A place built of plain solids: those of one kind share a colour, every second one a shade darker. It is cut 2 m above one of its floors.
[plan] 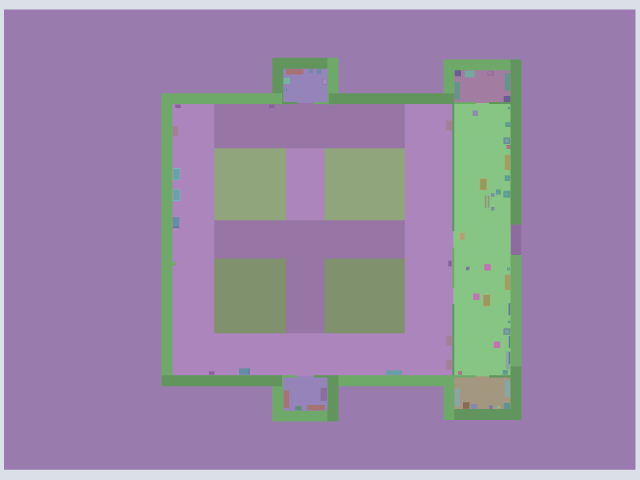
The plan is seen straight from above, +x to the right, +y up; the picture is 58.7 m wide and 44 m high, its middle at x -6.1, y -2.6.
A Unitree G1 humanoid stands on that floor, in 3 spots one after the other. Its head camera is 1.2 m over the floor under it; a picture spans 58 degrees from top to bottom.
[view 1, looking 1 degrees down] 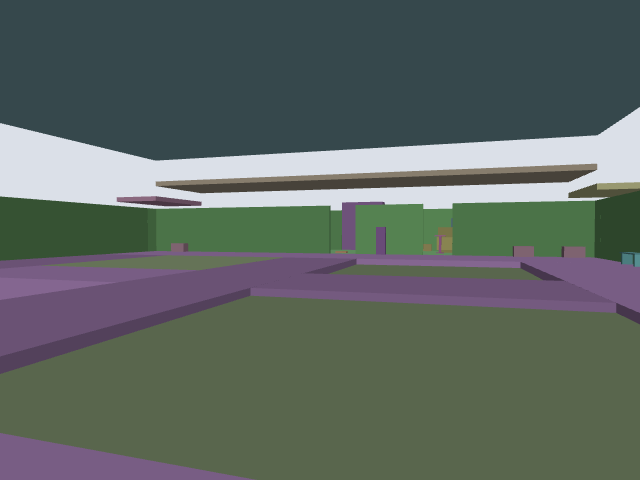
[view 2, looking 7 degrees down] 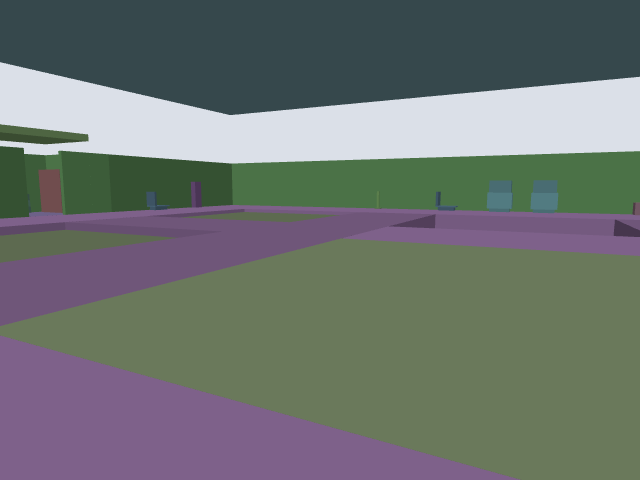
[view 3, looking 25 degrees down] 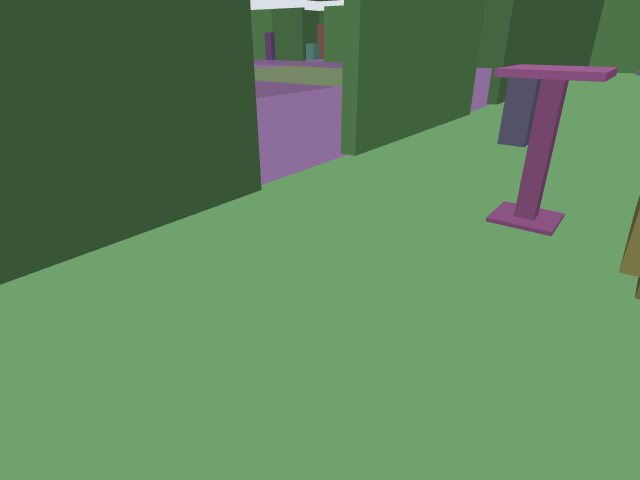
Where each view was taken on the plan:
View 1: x -17.69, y -8.47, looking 17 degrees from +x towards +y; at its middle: wall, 24.79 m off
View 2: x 3.51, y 3.33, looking -153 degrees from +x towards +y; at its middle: floor_gang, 9.84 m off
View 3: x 8.79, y -11.04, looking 127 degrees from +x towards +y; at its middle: floor_foyer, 2.84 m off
